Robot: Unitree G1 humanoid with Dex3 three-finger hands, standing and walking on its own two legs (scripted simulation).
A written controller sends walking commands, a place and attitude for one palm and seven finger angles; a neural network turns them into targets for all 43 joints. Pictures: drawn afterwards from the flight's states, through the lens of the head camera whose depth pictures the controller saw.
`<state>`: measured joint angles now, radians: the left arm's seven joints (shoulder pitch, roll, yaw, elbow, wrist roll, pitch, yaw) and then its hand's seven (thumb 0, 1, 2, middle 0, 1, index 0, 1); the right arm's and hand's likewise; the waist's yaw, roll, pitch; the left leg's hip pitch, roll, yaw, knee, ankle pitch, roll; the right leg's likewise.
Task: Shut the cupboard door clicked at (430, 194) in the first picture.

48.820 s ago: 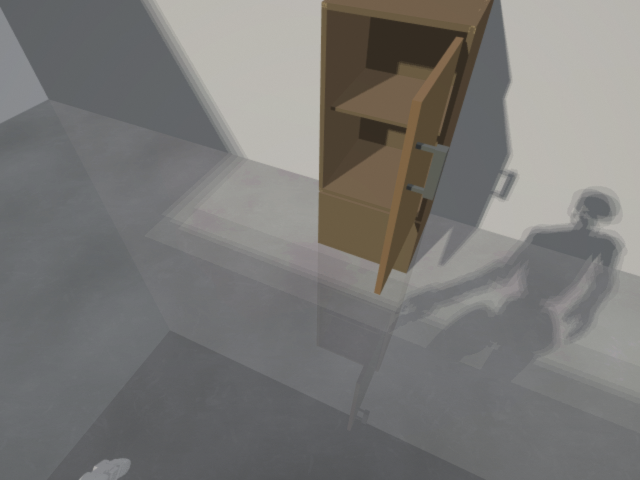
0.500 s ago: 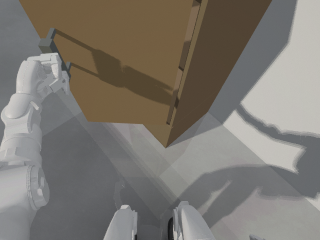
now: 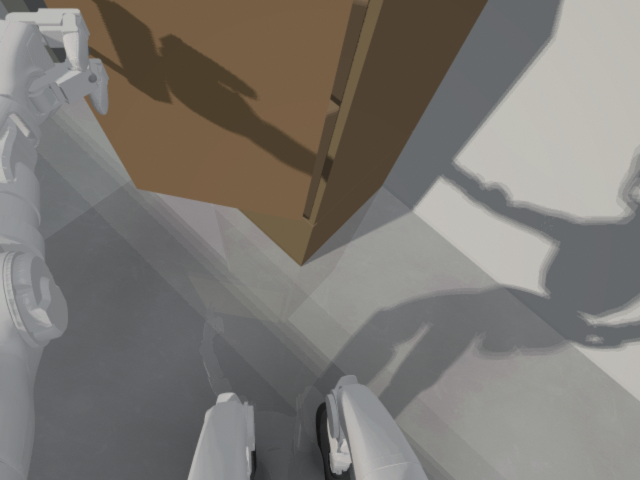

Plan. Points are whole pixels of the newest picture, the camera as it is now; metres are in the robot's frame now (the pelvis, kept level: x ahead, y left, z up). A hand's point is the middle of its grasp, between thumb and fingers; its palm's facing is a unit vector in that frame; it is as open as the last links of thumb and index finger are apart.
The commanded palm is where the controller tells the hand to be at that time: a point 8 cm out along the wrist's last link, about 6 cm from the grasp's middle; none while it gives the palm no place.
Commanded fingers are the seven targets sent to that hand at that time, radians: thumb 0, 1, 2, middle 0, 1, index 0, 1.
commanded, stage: push the door shut along its arc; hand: left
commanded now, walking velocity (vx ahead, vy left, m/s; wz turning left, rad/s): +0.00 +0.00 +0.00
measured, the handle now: (54, 25) +0.62 +0.25 +0.08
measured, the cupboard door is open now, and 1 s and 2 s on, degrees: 34 23 23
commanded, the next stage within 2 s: pull the fist back off the door in 0.72 s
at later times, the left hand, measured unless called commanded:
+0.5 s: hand (150, 37) +0.61 +0.15 +0.09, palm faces -0.28 -0.96 -0.05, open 3.0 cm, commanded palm +0.61 +0.18 +0.09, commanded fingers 0.00 0.90 0.90 -1.30 -1.50 -1.30 -1.50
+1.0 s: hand (148, 24) +0.63 +0.15 +0.08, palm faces +0.09 -0.99 +0.06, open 3.0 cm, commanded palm +0.62 +0.15 +0.09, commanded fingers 0.00 0.90 0.90 -1.30 -1.50 -1.30 -1.50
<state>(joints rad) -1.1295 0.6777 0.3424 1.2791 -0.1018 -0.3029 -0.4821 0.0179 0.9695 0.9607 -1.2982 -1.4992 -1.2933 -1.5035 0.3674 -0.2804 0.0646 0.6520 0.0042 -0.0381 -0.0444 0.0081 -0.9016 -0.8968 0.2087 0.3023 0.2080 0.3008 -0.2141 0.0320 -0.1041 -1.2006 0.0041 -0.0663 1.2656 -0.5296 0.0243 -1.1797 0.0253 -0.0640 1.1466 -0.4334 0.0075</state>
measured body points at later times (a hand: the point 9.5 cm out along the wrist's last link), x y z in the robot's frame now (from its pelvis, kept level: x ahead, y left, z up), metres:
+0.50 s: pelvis +0.02 -0.01 -0.01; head +0.22 +0.01 +0.40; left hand +0.62 +0.20 +0.09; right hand -0.03 -0.26 -0.10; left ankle +0.02 +0.10 -0.63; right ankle +0.05 -0.13 -0.63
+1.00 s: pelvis +0.00 -0.01 -0.02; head +0.21 +0.02 +0.38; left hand +0.62 +0.20 +0.08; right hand -0.03 -0.26 -0.11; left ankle +0.02 +0.10 -0.63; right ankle +0.05 -0.13 -0.63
